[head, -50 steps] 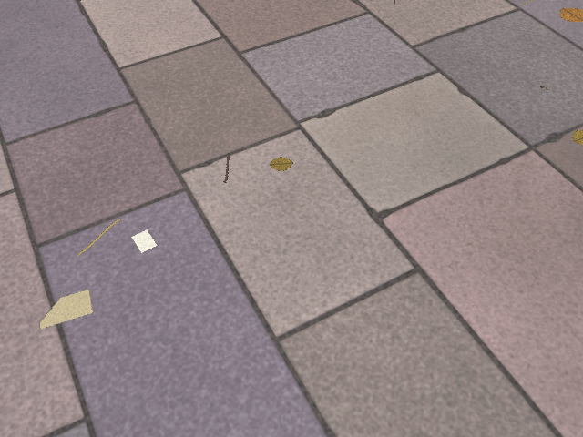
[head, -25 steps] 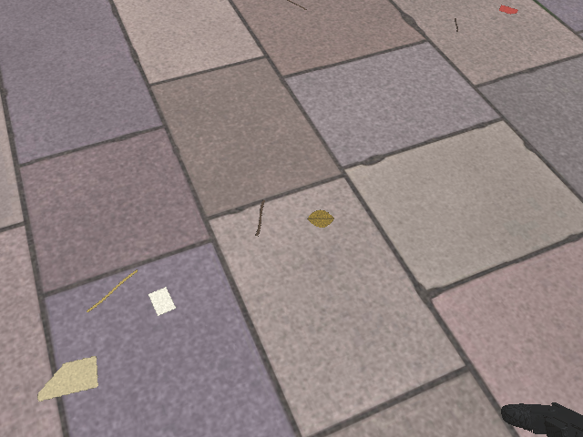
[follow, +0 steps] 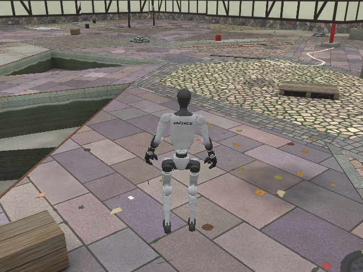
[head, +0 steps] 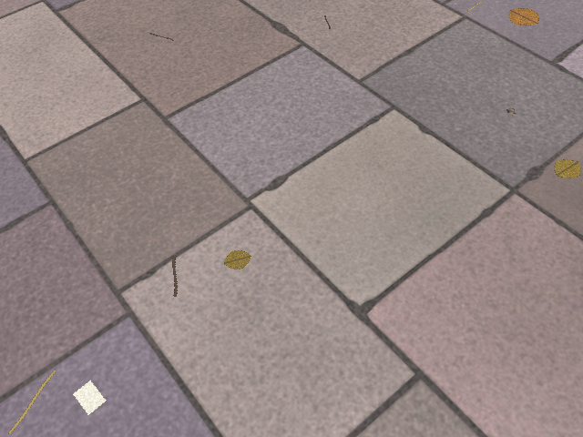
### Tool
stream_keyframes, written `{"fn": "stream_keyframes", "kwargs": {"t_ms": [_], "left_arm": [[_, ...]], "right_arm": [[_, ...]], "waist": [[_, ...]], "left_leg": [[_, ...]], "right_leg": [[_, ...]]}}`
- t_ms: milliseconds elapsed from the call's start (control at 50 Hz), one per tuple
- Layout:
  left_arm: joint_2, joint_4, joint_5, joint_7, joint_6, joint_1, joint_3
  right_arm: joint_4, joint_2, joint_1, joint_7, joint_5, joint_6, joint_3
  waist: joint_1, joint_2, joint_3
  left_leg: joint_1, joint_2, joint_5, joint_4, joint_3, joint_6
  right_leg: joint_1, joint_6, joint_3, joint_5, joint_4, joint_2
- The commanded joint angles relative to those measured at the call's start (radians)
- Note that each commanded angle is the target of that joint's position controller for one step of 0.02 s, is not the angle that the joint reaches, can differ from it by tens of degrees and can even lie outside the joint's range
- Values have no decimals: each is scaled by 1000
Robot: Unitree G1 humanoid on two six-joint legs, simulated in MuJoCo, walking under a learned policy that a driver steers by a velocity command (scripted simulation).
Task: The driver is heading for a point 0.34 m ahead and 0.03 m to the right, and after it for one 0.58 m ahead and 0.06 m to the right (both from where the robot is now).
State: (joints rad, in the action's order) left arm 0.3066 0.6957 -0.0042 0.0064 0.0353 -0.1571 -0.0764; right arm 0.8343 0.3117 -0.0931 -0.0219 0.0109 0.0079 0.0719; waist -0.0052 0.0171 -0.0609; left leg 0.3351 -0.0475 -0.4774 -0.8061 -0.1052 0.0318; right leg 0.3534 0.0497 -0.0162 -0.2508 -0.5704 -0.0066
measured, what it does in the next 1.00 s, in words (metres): walks ahead: left foot, then right foot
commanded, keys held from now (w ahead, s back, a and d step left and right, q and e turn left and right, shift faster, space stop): e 0.08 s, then w+e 0.16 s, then w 0.22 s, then no key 0.54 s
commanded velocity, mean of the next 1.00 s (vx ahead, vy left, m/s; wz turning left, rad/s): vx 0.19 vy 0.00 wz -0.26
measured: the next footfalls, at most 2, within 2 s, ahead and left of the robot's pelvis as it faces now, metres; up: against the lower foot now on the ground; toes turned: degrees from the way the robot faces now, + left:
left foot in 0.38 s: +0.14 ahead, +0.13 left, +0.00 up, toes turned -14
right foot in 0.74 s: +0.30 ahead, -0.16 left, +0.00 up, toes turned -14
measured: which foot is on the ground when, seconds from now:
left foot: up 0.00-0.36, down 0.38-0.76, up 0.78-1.00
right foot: down 0.00-0.38, up 0.40-0.72, down 0.74-1.00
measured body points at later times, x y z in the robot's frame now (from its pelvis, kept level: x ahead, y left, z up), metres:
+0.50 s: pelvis +0.11 +0.02 +0.01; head +0.12 +0.04 +0.46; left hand +0.30 +0.25 -0.10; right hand +0.12 -0.27 -0.10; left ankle +0.10 +0.14 -0.73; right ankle +0.06 -0.11 -0.67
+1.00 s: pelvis +0.23 -0.04 +0.00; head +0.25 -0.04 +0.45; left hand +0.44 +0.16 -0.11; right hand +0.25 -0.33 -0.13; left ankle +0.26 +0.11 -0.72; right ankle +0.26 -0.15 -0.73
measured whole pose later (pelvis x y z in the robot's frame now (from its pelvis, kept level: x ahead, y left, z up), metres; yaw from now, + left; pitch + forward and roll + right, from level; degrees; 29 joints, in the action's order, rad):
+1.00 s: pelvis +0.23 -0.04 +0.00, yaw -14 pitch +0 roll -1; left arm 0.22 0.76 -0.02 0.00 -0.01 -0.12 -0.03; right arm 0.92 0.28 -0.18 -0.03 0.01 0.01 0.03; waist 0.01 0.02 -0.05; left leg 0.31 -0.06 -0.34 -0.66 0.03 0.07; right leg 0.32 0.04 -0.02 -0.14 -0.46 0.04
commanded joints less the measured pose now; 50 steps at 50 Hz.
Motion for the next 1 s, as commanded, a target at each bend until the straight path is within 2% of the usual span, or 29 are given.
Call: {"fn": "stream_keyframes", "kwargs": {"t_ms": [20,40,60,100,180,260,300,340,360,380,400,420,440,460,500,540,580,600,660,700,740,760,780,800,820,860,880,940,1000], "left_arm": [[198,-54,-6,-8,-38,-94,-53],[179,-61,11,-13,-41,-45,-50],[163,-69,22,-21,-37,-11,-44],[162,-72,17,-31,-27,-17,-42],[170,-73,26,-44,-31,-45,-46],[183,-70,18,-38,-39,-58,-48],[164,-63,17,-33,-41,-68,-38],[127,-55,14,-29,-42,-66,-22],[92,-55,10,-28,-45,-63,-9],[28,-68,6,-26,-52,-42,11],[9,-118,24,-26,-67,-40,16],[100,-126,37,-31,-81,-7,-5],[137,-110,39,-28,-88,-17,-17],[126,-91,29,-22,-91,-33,-18],[100,-95,8,-14,-101,2,-15],[49,-102,0,-8,-103,22,-1],[-6,-112,3,-3,-99,50,19],[-17,-116,7,0,-96,68,24],[16,-120,14,6,-86,91,12],[39,-111,10,7,-85,63,2],[88,-73,-4,-5,-86,-41,-21],[154,-65,-19,-17,-84,-132,-34],[144,-57,-32,-20,-72,-149,-20],[67,-43,-18,-8,-64,-156,-1],[54,-44,-5,0,-63,-89,7],[51,-43,-5,4,-66,24,12],[60,-39,-11,2,-66,64,8],[53,-18,-23,-6,-60,99,7],[36,10,-6,-12,-52,113,14]], "right_arm": [[-85,97,39,5,-16,-15,23],[-70,93,26,-3,-17,-11,25],[-69,113,31,-13,-9,-7,32],[-66,95,11,-12,-9,-8,30],[-86,71,83,9,-21,-29,20],[-87,88,87,31,-28,-69,21],[-73,86,57,41,-30,-89,20],[-42,70,-14,45,-26,-105,19],[-23,82,-73,41,-21,-109,23],[-1,130,-180,34,-7,-113,32],[25,236,-249,36,9,-109,54],[23,211,-235,41,4,-114,53],[10,147,-202,38,-12,-118,35],[3,118,-183,35,-17,-119,25],[-1,88,-155,25,-12,-110,9],[6,96,-153,17,-8,-100,7],[19,108,-160,9,-14,-85,8],[27,121,-176,8,-16,-78,10],[49,144,-217,9,-23,-63,13],[52,144,-197,9,-35,-61,13],[59,122,-202,11,-33,-67,5],[41,80,-214,13,-3,-77,-11],[60,-7,-353,19,8,-76,-43],[78,55,-335,21,-12,-61,-29],[64,99,-275,18,-27,-44,-15],[60,77,-214,-2,-20,-12,-13],[61,69,-218,-11,-16,1,-13],[80,30,-241,-20,-5,11,-23],[92,23,-239,-10,8,9,-25]], "waist": [[-37,-134,221],[-14,-92,186],[-1,-98,172],[15,-125,197],[-25,-169,148],[-35,-186,116],[-27,-181,113],[17,-154,106],[45,-131,112],[80,-10,126],[65,204,88],[82,191,-4],[67,144,-41],[52,132,-30],[45,109,-31],[41,111,9],[48,110,51],[59,117,63],[67,125,78],[34,118,82],[-24,68,135],[-48,-30,244],[-2,-245,396],[-25,-224,418],[-17,-171,287],[14,-115,159],[39,-136,135],[55,-164,149],[73,-141,153]], "left_leg": [[312,37,-129,-396,164,18],[327,23,-60,-349,167,20],[312,13,-3,-305,175,25],[243,36,72,-248,161,40],[205,50,157,25,167,39],[103,63,166,187,160,16],[16,61,206,254,140,-4],[-137,62,282,369,114,-33],[-230,24,260,396,145,-52],[-343,-127,140,469,319,-102],[-404,-293,-142,604,675,-239],[-363,-361,-276,643,806,-316],[-358,-320,-246,633,722,-292],[-368,-269,-167,630,630,-257],[-337,-215,189,629,473,-222],[-297,-166,624,600,324,-214],[-249,-116,827,562,206,-193],[-232,-108,856,552,180,-186],[-241,-137,858,518,190,-183],[-250,-150,843,466,209,-165],[-213,-95,849,323,181,-116],[-95,-41,613,149,140,-66],[67,35,-7,-109,131,-3],[76,27,-211,-204,194,19],[127,3,-206,-261,189,29],[129,-29,-132,-193,175,40],[64,-38,-87,-118,172,47],[-91,-12,47,62,130,50],[-238,9,311,280,100,15]], "right_leg": [[-375,268,386,734,181,-302],[-339,217,336,649,185,-254],[-308,191,319,596,196,-234],[-262,187,304,507,218,-196],[-219,185,385,-114,318,-167],[-163,180,434,-199,319,-166],[-128,167,442,-214,297,-161],[-53,131,431,-259,248,-121],[4,101,408,-281,185,-86],[121,48,311,-298,-39,-9],[348,6,152,-337,-262,110],[485,-7,178,-349,-427,48],[521,-5,201,-262,-481,14],[521,-9,177,-190,-492,-5],[474,-35,136,-72,-440,-41],[370,-73,58,-14,-360,-36],[236,-91,11,54,-222,-23],[176,-91,-4,92,-156,-13],[81,-73,-4,176,-41,11],[7,-38,10,208,48,17],[-206,16,16,392,166,16],[-425,72,160,785,93,-138],[-622,254,402,979,71,-375],[-544,282,471,801,133,-374],[-437,241,400,631,171,-322],[-252,180,308,428,235,-253],[-161,159,267,361,264,-222],[-60,157,198,275,283,-179],[6,110,163,3,271,-142]]}}
Over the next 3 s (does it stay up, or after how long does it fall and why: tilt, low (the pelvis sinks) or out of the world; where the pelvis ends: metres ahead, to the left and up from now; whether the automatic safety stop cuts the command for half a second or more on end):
stays up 0.28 -0.02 0.01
